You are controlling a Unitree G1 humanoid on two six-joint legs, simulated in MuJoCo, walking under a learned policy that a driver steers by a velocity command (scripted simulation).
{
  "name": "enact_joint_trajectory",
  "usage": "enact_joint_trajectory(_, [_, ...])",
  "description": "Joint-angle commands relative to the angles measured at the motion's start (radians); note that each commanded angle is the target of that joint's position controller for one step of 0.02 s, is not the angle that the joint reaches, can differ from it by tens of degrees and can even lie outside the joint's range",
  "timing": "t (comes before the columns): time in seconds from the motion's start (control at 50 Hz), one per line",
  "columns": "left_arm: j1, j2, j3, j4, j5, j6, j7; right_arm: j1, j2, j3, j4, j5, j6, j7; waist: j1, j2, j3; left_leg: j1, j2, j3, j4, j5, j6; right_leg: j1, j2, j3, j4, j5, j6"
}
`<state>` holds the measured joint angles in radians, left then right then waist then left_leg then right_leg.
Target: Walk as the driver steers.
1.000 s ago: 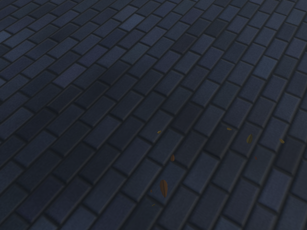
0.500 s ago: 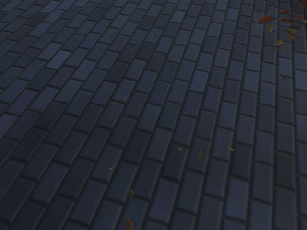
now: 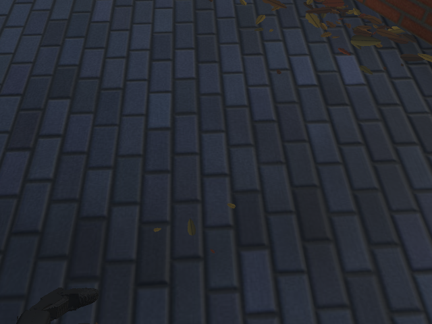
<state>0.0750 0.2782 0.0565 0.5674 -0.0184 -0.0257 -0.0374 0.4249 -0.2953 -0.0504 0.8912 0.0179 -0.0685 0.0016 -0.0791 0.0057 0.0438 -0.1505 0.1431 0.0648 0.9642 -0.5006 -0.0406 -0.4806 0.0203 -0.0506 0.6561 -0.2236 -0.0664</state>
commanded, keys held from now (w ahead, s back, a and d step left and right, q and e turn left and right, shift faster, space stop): w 0.04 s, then w+q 0.96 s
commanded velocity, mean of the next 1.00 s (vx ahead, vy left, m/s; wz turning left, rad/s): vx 0.49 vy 0.00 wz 0.36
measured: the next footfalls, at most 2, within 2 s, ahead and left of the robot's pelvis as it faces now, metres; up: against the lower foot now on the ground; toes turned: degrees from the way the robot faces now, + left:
left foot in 0.48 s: +0.44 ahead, +0.13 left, +0.00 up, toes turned +10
right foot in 0.94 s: +0.75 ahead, +0.00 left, +0.00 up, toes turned +30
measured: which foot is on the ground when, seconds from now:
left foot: up 0.00-0.46, down 0.48-0.94, up 0.96-1.00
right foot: down 0.00-0.46, up 0.48-0.92, down 0.94-1.00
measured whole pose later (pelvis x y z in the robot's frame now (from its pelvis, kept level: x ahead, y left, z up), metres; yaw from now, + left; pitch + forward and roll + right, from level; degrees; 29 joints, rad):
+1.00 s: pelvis +0.59 +0.05 +0.01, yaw +27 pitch +2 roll -1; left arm 0.09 0.28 0.04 0.67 0.01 -0.12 -0.01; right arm 0.36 -0.31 -0.07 0.71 0.03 -0.03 -0.01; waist -0.05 0.03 0.00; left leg -0.25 -0.09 -0.20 0.94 -0.51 0.03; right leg -0.44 0.04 0.02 0.56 -0.16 -0.01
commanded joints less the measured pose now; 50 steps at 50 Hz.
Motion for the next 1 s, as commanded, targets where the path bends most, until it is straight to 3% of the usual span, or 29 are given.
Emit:
enact_joint_trajectory(0.02, [0.312, 0.179, 0.056, 0.043, 0.008, -0.023, 0.011, -0.165, -0.144, -0.023, -0.165, 0.037, -0.067, 0.002, 0.187, -0.124, -0.221, -0.684, -0.024, -0.107, 0.381, 0.077, 0.051, 0.711, -0.335, 0.544, -0.349, 0.026, -0.228])
enact_joint_trajectory(0.04, [0.240, 0.140, 0.041, 0.042, 0.005, -0.028, 0.011, -0.167, -0.134, -0.024, -0.151, 0.012, -0.064, -0.007, 0.145, -0.070, -0.147, -0.634, 0.011, -0.106, 0.317, 0.155, 0.050, 0.561, -0.287, 0.433, -0.364, 0.099, -0.201])
enact_joint_trajectory(0.06, [0.184, 0.106, 0.030, 0.038, 0.013, -0.033, 0.009, -0.131, -0.128, -0.029, -0.136, 0.000, -0.051, -0.006, 0.099, -0.090, -0.109, -0.562, 0.034, -0.116, 0.264, 0.213, 0.047, 0.451, -0.249, 0.343, -0.396, 0.163, -0.185])
enact_joint_trajectory(0.08, [0.159, 0.094, 0.029, 0.039, 0.021, -0.041, 0.009, -0.095, -0.111, -0.026, -0.120, 0.001, -0.036, 0.001, 0.071, -0.109, -0.099, -0.501, 0.044, -0.120, 0.246, 0.256, 0.045, 0.385, -0.232, 0.296, -0.433, 0.192, -0.177])
enact_joint_trajectory(0.12, [0.139, 0.095, 0.030, 0.061, 0.021, -0.062, 0.010, -0.067, -0.080, -0.023, -0.103, 0.006, -0.009, 0.006, 0.039, -0.084, -0.073, -0.485, 0.039, -0.114, 0.215, 0.298, 0.030, 0.325, -0.229, 0.218, -0.483, 0.277, -0.183])
enact_joint_trajectory(0.2, [0.174, 0.102, 0.033, 0.113, 0.034, -0.081, 0.022, -0.179, -0.059, -0.019, -0.140, 0.004, 0.003, 0.005, 0.067, -0.056, 0.005, -0.554, 0.002, -0.153, 0.009, 0.492, 0.016, 0.305, -0.207, 0.080, -0.524, 0.323, -0.149])
enact_joint_trajectory(0.26, [0.188, 0.124, 0.036, 0.135, 0.030, -0.085, 0.032, -0.281, -0.042, -0.010, -0.170, 0.005, -0.008, 0.023, 0.105, -0.048, 0.038, -0.514, -0.040, -0.113, -0.208, 0.652, 0.037, 0.320, -0.205, 0.007, -0.559, 0.294, -0.116])
enact_joint_trajectory(0.32, [0.233, 0.140, 0.042, 0.171, 0.017, -0.077, 0.039, -0.364, -0.031, 0.000, -0.211, 0.006, -0.012, 0.043, 0.140, -0.028, 0.070, -0.545, -0.055, -0.096, -0.324, 0.669, 0.065, 0.433, -0.245, -0.025, -0.553, 0.323, -0.105])
enact_joint_trajectory(0.38, [0.251, 0.156, 0.050, 0.193, 0.009, -0.051, 0.048, -0.402, -0.038, -0.002, -0.254, 0.001, -0.014, 0.066, 0.140, -0.030, 0.058, -0.578, -0.080, -0.062, -0.376, 0.554, 0.101, 0.581, -0.281, -0.051, -0.465, 0.503, -0.084])
enact_joint_trajectory(0.42, [0.238, 0.187, 0.057, 0.190, 0.010, -0.032, 0.060, -0.366, -0.068, -0.016, -0.272, -0.001, -0.007, 0.072, 0.106, -0.072, -0.006, -0.486, -0.142, 0.007, -0.368, 0.432, 0.136, 0.634, -0.278, -0.080, -0.327, 0.864, -0.059])
enact_joint_trajectory(0.44, [0.235, 0.201, 0.060, 0.187, 0.012, -0.021, 0.067, -0.300, -0.098, -0.031, -0.267, -0.001, -0.001, 0.070, 0.068, -0.094, -0.062, -0.390, -0.181, 0.036, -0.356, 0.373, 0.158, 0.642, -0.270, -0.093, -0.205, 1.024, -0.045])
enact_joint_trajectory(0.46, [0.221, 0.204, 0.057, 0.182, 0.010, -0.013, 0.073, -0.165, -0.142, -0.056, -0.243, -0.001, 0.002, 0.062, -0.008, -0.091, -0.138, -0.194, -0.222, 0.045, -0.389, 0.383, 0.190, 0.578, -0.244, -0.115, -0.009, 1.064, -0.021])
enact_joint_trajectory(0.48, [0.227, 0.186, 0.045, 0.168, 0.017, -0.018, 0.080, -0.010, -0.209, -0.084, -0.219, 0.002, 0.009, 0.045, -0.085, -0.024, -0.234, 0.115, -0.150, -0.105, -0.419, 0.421, 0.244, 0.362, -0.205, -0.117, 0.271, 0.834, 0.015])
enact_joint_trajectory(0.5, [0.358, 0.035, -0.005, 0.127, 0.046, -0.044, 0.056, 0.017, -0.304, -0.103, -0.217, 0.010, 0.005, 0.039, 0.022, 0.247, -0.353, 0.510, 0.126, -0.668, -0.465, 0.256, 0.454, -0.110, 0.012, -0.056, 0.678, -0.143, 0.089])
enact_joint_trajectory(0.52, [0.271, 0.104, 0.001, 0.128, 0.022, -0.086, 0.037, 0.044, -0.219, -0.079, -0.233, 0.008, 0.000, 0.037, -0.043, 0.159, -0.469, 0.598, 0.176, -0.922, -0.620, 0.169, 0.483, -0.239, 0.055, 0.162, 0.801, -0.343, 0.078])
enact_joint_trajectory(0.54, [0.169, 0.152, 0.014, 0.091, -0.019, -0.110, 0.024, 0.006, -0.177, -0.067, -0.233, -0.004, -0.002, 0.032, -0.056, 0.105, -0.325, 0.513, 0.151, -0.768, -0.648, 0.202, 0.417, -0.320, -0.008, 0.188, 0.785, -0.264, 0.054])
enact_joint_trajectory(0.56, [0.126, 0.138, 0.004, 0.073, -0.015, -0.123, 0.026, -0.058, -0.161, -0.062, -0.247, -0.002, -0.004, 0.028, -0.019, 0.002, -0.226, 0.361, 0.113, -0.655, -0.653, 0.281, 0.381, -0.304, -0.053, 0.177, 0.691, -0.188, 0.043])
enact_joint_trajectory(0.58, [0.103, 0.135, 0.008, 0.072, 0.009, -0.125, 0.032, -0.122, -0.138, -0.055, -0.260, -0.001, -0.003, 0.027, 0.024, -0.049, -0.142, 0.210, 0.076, -0.568, -0.668, 0.400, 0.362, -0.262, -0.082, 0.161, 0.594, -0.157, 0.049])
enact_joint_trajectory(0.6, [0.120, 0.142, 0.016, 0.072, 0.021, -0.115, 0.035, -0.157, -0.117, -0.046, -0.276, -0.013, -0.004, 0.023, 0.060, -0.027, -0.119, 0.108, 0.050, -0.512, -0.691, 0.486, 0.358, -0.189, -0.104, 0.164, 0.547, -0.130, 0.057])
enact_joint_trajectory(0.66, [0.161, 0.115, 0.011, 0.080, 0.035, -0.081, 0.039, -0.186, -0.126, -0.048, -0.283, -0.010, -0.004, 0.012, 0.102, 0.012, -0.082, -0.055, 0.013, -0.422, -0.734, 0.599, 0.361, -0.120, -0.116, 0.130, 0.412, -0.101, 0.107])
enact_joint_trajectory(0.76, [-0.018, 0.063, -0.014, 0.043, 0.033, -0.075, 0.038, -0.136, -0.164, -0.060, -0.259, 0.003, 0.010, -0.014, 0.034, 0.061, -0.051, -0.176, -0.082, -0.308, -0.720, 0.490, 0.281, -0.016, -0.053, 0.095, 0.024, 0.239, 0.149])
enact_joint_trajectory(0.8, [-0.071, 0.075, -0.009, 0.031, 0.019, -0.082, 0.031, -0.098, -0.169, -0.062, -0.246, 0.005, 0.018, -0.016, 0.009, 0.076, -0.057, -0.157, -0.072, -0.346, -0.699, 0.418, 0.262, 0.025, -0.023, 0.100, -0.060, 0.302, 0.150])
enact_joint_trajectory(0.86, [-0.086, 0.116, 0.009, 0.025, 0.010, -0.094, 0.022, -0.075, -0.156, -0.061, -0.237, 0.011, 0.027, -0.018, 0.015, 0.097, -0.063, -0.063, -0.037, -0.447, -0.619, 0.336, 0.240, 0.046, -0.015, 0.141, -0.145, 0.243, 0.126])
enact_joint_trajectory(0.9, [-0.030, 0.138, 0.025, 0.038, 0.006, -0.104, 0.020, -0.094, -0.149, -0.062, -0.243, 0.007, 0.031, -0.018, 0.058, 0.126, -0.066, -0.039, -0.026, -0.496, -0.551, 0.337, 0.218, 0.118, -0.017, 0.137, -0.178, 0.171, 0.089])
enact_joint_trajectory(0.92, [0.044, 0.152, 0.038, 0.057, 0.009, -0.108, 0.024, -0.101, -0.123, -0.054, -0.248, 0.004, 0.032, -0.017, 0.099, 0.125, -0.094, -0.054, -0.056, -0.483, -0.482, 0.354, 0.193, 0.225, -0.025, 0.126, -0.212, 0.162, 0.061])
enact_joint_trajectory(0.94, [0.163, 0.193, 0.054, 0.068, 0.026, -0.114, 0.032, -0.102, -0.066, -0.034, -0.261, -0.003, 0.028, -0.013, 0.155, 0.067, -0.192, -0.127, -0.108, -0.421, -0.274, 0.316, 0.156, 0.429, -0.140, 0.225, -0.206, 0.111, 0.004])
enact_joint_trajectory(0.96, [0.274, 0.276, 0.072, 0.083, 0.044, -0.107, 0.037, 0.006, 0.007, -0.011, -0.282, 0.001, 0.021, -0.014, 0.135, -0.174, -0.326, -0.404, -0.248, -0.273, 0.057, -0.017, 0.083, 0.761, -0.370, 0.585, -0.253, -0.020, -0.127])
enact_joint_trajectory(0.98, [0.323, 0.264, 0.076, 0.118, 0.022, -0.095, 0.026, 0.049, -0.056, -0.015, -0.294, 0.025, 0.016, -0.015, 0.129, -0.335, -0.338, -0.629, -0.206, -0.234, 0.266, -0.109, 0.063, 0.812, -0.471, 0.910, -0.343, -0.327, -0.205])
enact_joint_trajectory(1.0, [0.268, 0.175, 0.054, 0.095, 0.016, -0.091, 0.027, -0.026, -0.141, -0.036, -0.278, 0.027, 0.021, -0.018, 0.158, -0.187, -0.205, -0.677, -0.154, -0.251, 0.344, -0.009, 0.052, 0.705, -0.420, 0.793, -0.375, -0.409, -0.163])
